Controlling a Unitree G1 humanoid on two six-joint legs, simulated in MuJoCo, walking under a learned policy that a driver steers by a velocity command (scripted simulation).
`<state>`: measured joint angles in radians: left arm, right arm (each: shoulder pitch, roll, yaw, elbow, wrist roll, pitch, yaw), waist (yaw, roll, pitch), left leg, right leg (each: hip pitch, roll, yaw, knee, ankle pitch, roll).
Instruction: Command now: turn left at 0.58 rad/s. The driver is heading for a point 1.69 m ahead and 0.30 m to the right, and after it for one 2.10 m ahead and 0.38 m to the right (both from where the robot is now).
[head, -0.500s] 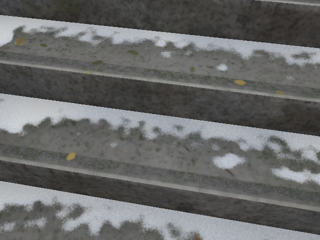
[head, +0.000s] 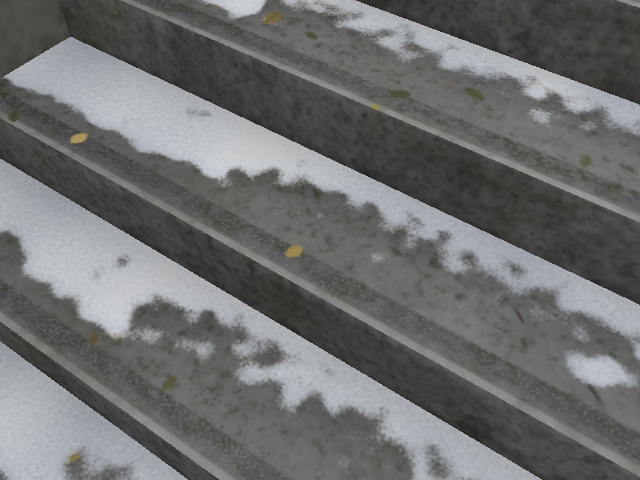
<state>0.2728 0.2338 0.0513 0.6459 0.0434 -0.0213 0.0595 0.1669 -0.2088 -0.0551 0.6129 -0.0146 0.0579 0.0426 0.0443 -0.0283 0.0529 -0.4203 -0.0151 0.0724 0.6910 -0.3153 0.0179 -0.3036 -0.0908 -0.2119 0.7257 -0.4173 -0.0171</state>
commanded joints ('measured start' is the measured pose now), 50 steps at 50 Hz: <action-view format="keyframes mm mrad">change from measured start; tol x32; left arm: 1 -102 38 11 -116 -24 16 -21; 32 -494 -88 -51 -318 -34 32 1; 39 370 133 48 -60 -52 56 -47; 44 -75 113 28 17 -35 20 -24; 50 98 22 29 183 -58 -61 -56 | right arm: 1 149 -232 -65 -61 -15 -47 -31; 31 391 -143 -38 256 -54 -231 -64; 50 -124 62 64 -70 -61 -108 -30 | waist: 1 -121 392 -101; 33 -45 116 37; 38 250 202 -356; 40 117 -450 -241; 50 -56 17 23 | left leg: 1 373 286 -549 -375 120 122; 30 640 519 -258 -602 -257 205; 35 -101 305 161 -862 9 99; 38 96 273 207 -208 1363 148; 40 -311 22 -60 647 -39 -9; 43 -504 39 -180 1186 160 8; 50 -739 92 -81 1140 219 17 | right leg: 1 -435 68 22 312 -143 35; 4 -354 45 260 767 22 80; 17 -472 113 281 771 131 45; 31 -1318 39 455 1591 -401 -125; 38 199 239 40 610 -69 -139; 41 10 -49 1230 -575 -690 -25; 50 -141 40 690 -321 -89 -158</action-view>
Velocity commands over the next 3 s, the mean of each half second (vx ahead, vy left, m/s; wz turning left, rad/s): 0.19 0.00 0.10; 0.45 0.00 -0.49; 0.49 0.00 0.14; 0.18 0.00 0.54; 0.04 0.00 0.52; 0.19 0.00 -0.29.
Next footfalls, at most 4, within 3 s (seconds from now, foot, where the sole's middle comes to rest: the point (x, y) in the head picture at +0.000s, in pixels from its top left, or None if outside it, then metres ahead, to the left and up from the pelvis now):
0.78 right None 0.27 -0.33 -0.58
1.32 left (550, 339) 0.60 -0.34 -0.41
1.72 right None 0.86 -0.56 -0.24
2.22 left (533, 149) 0.88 -0.31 -0.24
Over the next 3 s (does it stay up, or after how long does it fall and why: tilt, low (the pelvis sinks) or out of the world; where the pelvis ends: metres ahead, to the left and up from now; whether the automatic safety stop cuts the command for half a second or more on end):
stays up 0.94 -0.38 0.53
